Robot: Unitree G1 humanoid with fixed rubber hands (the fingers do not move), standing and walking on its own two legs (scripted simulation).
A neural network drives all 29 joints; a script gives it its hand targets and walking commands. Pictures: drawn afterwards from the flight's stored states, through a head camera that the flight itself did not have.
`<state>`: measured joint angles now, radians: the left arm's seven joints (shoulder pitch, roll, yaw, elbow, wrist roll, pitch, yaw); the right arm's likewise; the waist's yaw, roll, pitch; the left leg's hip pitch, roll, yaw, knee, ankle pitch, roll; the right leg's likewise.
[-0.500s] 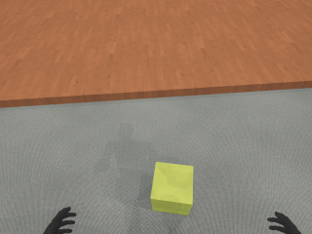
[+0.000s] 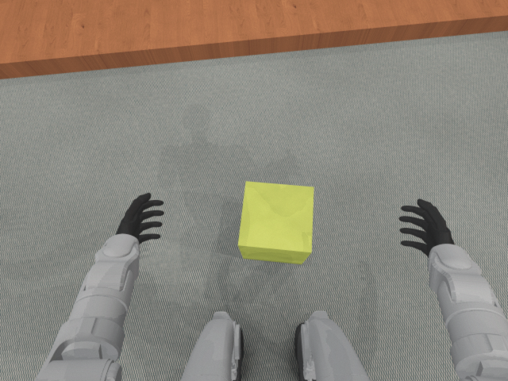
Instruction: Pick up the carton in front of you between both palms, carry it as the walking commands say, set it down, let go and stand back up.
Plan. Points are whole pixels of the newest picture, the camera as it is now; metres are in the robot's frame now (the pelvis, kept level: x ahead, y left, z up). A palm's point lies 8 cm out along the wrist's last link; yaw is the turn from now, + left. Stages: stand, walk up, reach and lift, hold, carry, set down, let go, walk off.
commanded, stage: reach and lift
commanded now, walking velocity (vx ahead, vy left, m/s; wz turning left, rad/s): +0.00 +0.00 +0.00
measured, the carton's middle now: (275, 225) +0.48 -0.03 -0.58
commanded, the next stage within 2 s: none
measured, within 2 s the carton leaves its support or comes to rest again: neither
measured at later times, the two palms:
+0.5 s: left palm (188, 160) +0.51 +0.17 -0.15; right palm (379, 175) +0.47 -0.22 -0.15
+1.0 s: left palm (208, 202) +0.50 +0.16 -0.38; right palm (352, 214) +0.46 -0.22 -0.37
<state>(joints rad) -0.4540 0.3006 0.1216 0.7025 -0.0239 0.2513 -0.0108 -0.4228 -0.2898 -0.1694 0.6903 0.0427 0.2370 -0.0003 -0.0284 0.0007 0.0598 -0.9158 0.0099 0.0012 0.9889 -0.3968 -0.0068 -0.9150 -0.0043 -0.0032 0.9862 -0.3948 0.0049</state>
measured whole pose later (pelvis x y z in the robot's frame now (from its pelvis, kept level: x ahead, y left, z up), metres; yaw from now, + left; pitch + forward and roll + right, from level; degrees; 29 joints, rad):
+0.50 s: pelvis -0.05 +0.00 -0.06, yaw +0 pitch +42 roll +0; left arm -1.34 0.33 0.27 1.04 0.04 0.21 0.01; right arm -1.24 -0.25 -0.37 0.92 0.00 0.20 -0.06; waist -0.07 0.02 0.06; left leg -1.54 0.00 0.00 1.11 -0.30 0.00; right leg -1.53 -0.01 0.00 1.11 -0.30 0.01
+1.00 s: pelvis -0.05 +0.01 -0.22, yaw -1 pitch +51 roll -1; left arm -1.30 0.34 0.16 0.99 -0.08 0.10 0.10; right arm -1.22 -0.29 -0.27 0.93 0.12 0.08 -0.09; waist -0.06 0.01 0.03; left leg -2.12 -0.02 -0.02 1.77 -0.53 -0.01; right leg -2.12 0.01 0.02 1.76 -0.52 0.03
